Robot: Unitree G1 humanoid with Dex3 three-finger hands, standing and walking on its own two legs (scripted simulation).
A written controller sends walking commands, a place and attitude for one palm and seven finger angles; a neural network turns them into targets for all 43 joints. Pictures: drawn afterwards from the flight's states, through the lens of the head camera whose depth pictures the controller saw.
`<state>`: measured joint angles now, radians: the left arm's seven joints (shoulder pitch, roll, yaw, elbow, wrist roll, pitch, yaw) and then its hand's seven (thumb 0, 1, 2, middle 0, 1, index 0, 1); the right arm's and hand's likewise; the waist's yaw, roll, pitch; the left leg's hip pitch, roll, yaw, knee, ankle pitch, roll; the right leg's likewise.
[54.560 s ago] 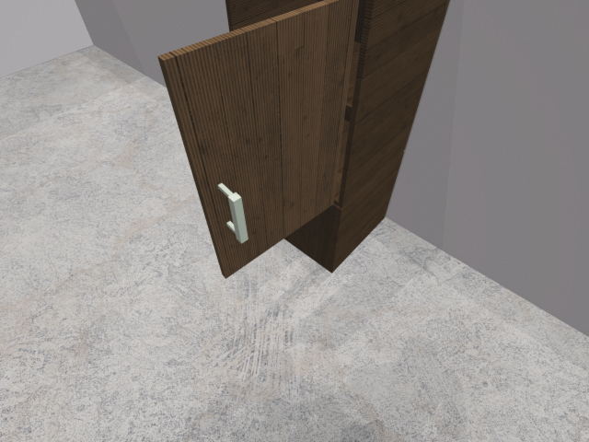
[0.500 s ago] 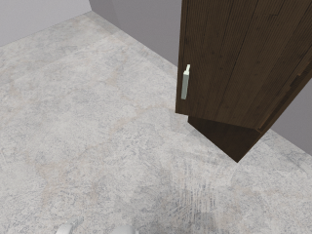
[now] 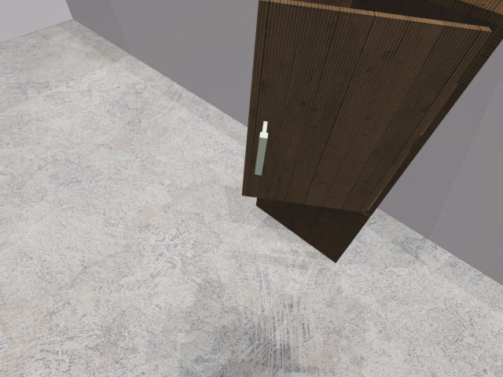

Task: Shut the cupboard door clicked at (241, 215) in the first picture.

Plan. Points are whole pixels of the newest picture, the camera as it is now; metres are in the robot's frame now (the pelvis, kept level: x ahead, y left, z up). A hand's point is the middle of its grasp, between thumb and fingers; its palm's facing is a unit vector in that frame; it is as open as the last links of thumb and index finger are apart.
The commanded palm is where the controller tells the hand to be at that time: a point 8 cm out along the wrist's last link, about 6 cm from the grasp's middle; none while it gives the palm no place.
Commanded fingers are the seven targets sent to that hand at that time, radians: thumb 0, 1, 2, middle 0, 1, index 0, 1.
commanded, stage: take the last steps up to it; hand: left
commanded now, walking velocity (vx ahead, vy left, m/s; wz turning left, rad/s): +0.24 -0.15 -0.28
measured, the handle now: (261, 149) +0.64 +0.01 -0.09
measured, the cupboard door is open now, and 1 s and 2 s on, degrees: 33 33 33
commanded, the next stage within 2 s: come to a stop and stand still in 0.50 s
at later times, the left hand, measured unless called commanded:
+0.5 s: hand out of the picture +0.11 +0.11 -0.18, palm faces -0.08 -0.98 -0.17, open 7.3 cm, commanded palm none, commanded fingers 0.00 0.90 0.90 -0.20 -0.30 -0.20 -0.30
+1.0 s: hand (233, 308) +0.26 +0.04 -0.17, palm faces -0.12 -0.95 -0.28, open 7.3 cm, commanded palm none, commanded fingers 0.00 0.90 0.90 -0.20 -0.30 -0.20 -0.30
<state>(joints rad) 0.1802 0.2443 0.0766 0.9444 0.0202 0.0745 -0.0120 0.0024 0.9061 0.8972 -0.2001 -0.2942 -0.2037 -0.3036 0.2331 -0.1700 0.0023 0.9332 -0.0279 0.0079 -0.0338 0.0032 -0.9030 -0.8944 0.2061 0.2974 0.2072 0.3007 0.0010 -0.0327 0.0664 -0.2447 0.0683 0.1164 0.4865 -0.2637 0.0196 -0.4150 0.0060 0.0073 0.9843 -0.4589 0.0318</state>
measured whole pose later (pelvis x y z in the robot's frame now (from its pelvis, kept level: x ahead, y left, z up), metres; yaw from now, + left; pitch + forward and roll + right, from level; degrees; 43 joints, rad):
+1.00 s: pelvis +0.16 -0.14 -0.01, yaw -7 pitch +0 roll +2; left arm 0.15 0.17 0.04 0.97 0.03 0.02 0.02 0.00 0.91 0.90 -0.20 -0.29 -0.20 -0.30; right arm 0.17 -0.23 -0.07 1.01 -0.01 0.07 -0.02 0.01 -0.91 -0.89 0.20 0.30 0.20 0.30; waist -0.01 0.04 0.11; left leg -0.42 0.00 0.02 1.06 -0.51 -0.04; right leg -0.34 -0.05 -0.03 0.61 -0.26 -0.02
